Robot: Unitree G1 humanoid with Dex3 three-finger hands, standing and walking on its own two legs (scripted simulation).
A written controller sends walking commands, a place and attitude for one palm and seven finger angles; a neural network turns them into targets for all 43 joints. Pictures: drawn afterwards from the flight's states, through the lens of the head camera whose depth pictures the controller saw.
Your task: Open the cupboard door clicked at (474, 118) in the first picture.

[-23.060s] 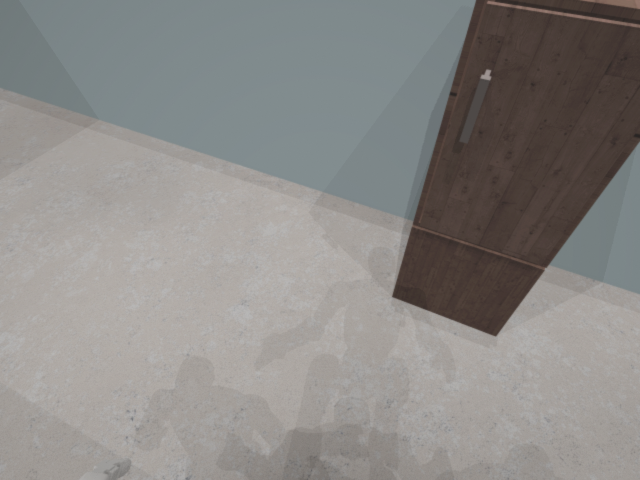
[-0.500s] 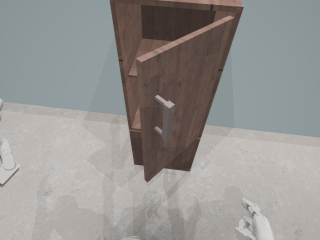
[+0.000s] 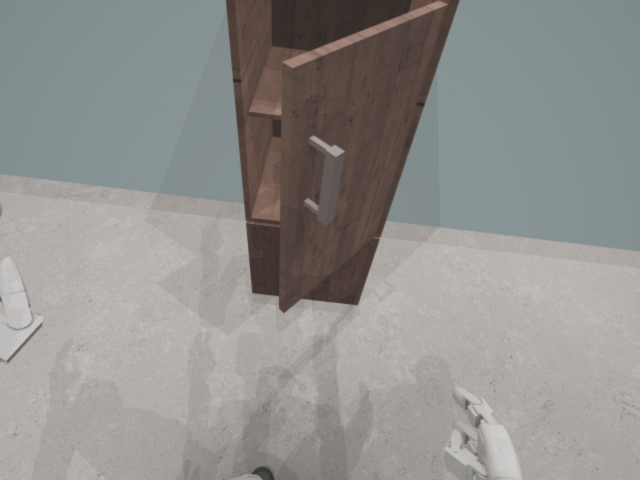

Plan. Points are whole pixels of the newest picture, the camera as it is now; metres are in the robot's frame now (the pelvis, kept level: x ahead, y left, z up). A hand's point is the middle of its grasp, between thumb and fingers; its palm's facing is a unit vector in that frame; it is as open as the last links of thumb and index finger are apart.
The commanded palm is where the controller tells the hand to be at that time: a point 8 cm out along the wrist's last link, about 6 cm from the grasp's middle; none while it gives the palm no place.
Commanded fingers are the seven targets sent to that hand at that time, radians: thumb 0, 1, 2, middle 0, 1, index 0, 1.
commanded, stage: stop stepping back and stand still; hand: left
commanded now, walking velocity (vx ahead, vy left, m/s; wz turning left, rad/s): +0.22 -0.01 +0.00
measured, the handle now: (321, 182) +0.52 +0.03 +0.06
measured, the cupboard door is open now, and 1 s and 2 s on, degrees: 51 51 51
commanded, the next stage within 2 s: let the arm hang, fingers relaxed in 0.68 s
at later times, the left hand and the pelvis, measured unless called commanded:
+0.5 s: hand (48, 399) +0.16 +0.23 +0.16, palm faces +0.40 -0.82 -0.41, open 7.4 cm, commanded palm +0.09 +0.27 +0.18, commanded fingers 0.00 0.90 0.90 -0.20 -0.30 -0.20 -0.30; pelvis -0.06 -0.02 -0.01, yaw -1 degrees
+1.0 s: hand out of the picture +0.01 +0.20 -0.13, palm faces -0.02 -0.96 -0.30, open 7.4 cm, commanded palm none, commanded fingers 0.00 0.90 0.90 -0.20 -0.30 -0.20 -0.30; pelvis -0.12 +0.00 -0.01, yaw +1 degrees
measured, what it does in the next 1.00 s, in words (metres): walks backwards: right foot, then left foot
